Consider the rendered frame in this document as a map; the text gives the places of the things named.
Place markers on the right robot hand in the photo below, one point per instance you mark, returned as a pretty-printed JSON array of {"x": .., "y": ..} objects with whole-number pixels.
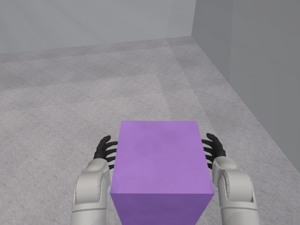
[{"x": 216, "y": 151}]

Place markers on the carton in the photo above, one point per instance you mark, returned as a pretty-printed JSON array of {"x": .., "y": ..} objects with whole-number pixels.
[{"x": 160, "y": 175}]

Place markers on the left robot forearm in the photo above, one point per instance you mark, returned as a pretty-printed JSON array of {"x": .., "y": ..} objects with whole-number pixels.
[{"x": 89, "y": 202}]

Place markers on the right robot forearm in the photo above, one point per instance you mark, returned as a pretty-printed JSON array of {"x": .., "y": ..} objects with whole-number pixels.
[{"x": 236, "y": 193}]

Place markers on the left robot hand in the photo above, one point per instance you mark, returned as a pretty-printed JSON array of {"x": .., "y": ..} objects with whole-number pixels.
[{"x": 102, "y": 152}]

